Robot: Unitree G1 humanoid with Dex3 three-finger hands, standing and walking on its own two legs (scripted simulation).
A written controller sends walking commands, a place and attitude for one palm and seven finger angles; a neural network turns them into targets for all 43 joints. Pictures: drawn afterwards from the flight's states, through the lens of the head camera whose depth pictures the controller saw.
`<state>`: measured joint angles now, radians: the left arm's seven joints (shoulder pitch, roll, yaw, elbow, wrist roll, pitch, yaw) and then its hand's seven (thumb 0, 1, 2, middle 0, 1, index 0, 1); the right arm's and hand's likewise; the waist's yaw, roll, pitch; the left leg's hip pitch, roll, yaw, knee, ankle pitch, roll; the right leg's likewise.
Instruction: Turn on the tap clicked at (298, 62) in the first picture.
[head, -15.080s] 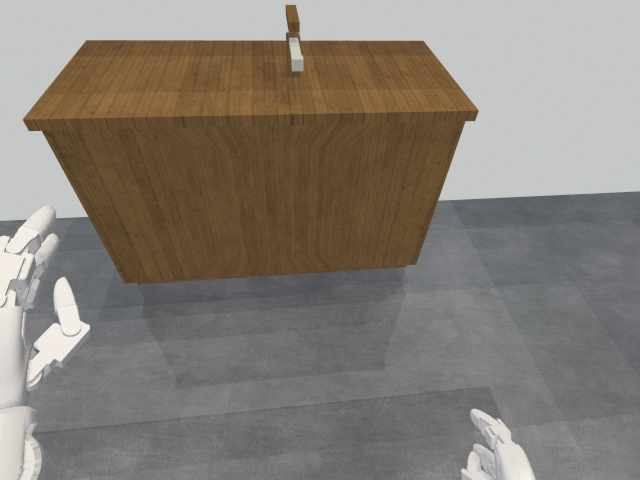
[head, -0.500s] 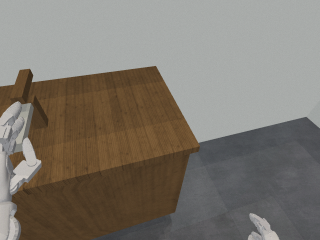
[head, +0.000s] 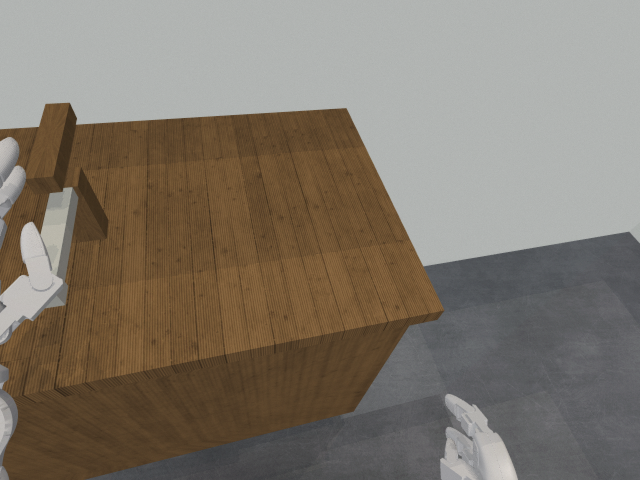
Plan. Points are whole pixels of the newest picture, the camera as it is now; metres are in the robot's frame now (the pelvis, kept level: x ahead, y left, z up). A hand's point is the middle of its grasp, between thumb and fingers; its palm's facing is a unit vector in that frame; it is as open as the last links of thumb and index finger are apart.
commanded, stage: shuffle to correct the standing spot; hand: left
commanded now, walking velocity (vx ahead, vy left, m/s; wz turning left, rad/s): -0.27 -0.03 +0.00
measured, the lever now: (46, 291) +0.25 +0.33 +0.09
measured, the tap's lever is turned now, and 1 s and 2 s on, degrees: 0 0 0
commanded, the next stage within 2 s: come to a stop and stand still in 0.70 s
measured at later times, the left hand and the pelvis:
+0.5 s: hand (119, 335) +0.19 +0.20 +0.17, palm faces +0.33 -0.83 -0.45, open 7.4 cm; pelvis -0.04 -0.03 -0.01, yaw -1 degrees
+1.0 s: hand out of the picture +0.04 +0.25 +0.18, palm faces +0.40 -0.85 -0.34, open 7.4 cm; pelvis -0.19 +0.01 +0.00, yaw -3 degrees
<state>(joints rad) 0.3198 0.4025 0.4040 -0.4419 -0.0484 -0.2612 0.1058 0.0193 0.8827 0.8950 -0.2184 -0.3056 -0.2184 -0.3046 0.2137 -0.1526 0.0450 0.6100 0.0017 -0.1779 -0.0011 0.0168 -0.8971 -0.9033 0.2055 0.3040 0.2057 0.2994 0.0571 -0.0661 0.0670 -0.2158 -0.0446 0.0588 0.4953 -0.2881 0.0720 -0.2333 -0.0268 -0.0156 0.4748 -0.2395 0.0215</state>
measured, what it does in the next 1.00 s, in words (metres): walks backwards: left foot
